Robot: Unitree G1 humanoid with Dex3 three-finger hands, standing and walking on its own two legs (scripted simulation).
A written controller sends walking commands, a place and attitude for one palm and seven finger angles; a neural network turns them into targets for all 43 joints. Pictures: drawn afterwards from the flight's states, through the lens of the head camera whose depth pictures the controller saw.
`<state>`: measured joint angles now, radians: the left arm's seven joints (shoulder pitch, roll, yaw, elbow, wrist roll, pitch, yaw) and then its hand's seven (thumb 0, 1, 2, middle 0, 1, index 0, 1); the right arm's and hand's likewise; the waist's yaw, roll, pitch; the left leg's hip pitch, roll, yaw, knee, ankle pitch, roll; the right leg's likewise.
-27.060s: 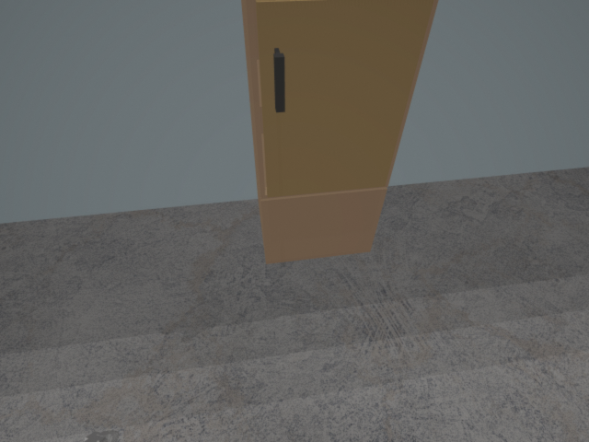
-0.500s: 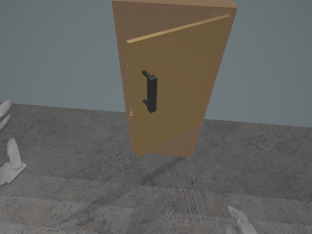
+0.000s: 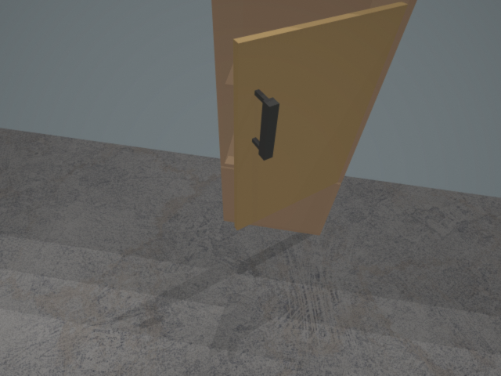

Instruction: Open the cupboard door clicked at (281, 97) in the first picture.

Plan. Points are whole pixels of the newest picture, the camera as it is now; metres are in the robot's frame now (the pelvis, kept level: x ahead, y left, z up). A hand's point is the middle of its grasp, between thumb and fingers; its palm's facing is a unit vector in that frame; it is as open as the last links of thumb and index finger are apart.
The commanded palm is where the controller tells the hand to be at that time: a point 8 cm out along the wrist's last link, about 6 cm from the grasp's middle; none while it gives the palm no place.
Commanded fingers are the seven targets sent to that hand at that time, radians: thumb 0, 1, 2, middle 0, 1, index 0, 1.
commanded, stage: let the arm hang, fingers relaxed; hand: left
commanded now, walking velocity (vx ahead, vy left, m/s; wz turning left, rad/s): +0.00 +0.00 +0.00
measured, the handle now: (262, 125) +0.58 +0.00 +0.07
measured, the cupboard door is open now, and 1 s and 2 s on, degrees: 40 40 40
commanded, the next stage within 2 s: look to check the result in 0.74 s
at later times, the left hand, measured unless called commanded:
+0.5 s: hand out of the picture +0.02 +0.20 -0.15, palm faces +0.00 -0.96 -0.28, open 7.3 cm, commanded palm none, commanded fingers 0.00 0.90 0.90 -0.20 -0.30 -0.20 -0.30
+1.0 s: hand out of the picture +0.05 +0.20 -0.16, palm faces -0.01 -0.96 -0.26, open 7.3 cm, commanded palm none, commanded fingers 0.00 0.90 0.90 -0.20 -0.30 -0.20 -0.30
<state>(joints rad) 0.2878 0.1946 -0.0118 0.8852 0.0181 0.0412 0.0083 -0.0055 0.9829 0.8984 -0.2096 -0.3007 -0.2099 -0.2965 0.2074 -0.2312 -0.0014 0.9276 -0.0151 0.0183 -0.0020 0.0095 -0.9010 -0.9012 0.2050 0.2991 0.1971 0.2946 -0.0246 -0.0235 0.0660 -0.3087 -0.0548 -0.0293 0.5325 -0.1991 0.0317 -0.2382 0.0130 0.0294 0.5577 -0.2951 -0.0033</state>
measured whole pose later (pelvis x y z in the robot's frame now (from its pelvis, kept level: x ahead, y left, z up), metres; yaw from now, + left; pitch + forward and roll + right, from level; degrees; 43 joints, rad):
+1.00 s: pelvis +0.02 -0.01 +0.01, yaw +0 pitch -2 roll +0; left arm 0.19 0.22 0.01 1.14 0.01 -0.01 0.02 0.00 0.91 0.90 -0.20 -0.30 -0.20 -0.30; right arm 0.17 -0.23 -0.01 1.14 -0.01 0.00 -0.02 0.01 -0.90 -0.90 0.20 0.30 0.20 0.29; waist -0.01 0.02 0.07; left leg -0.19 -0.03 -0.03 0.36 -0.14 0.02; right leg -0.12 0.03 0.03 0.37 -0.22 -0.02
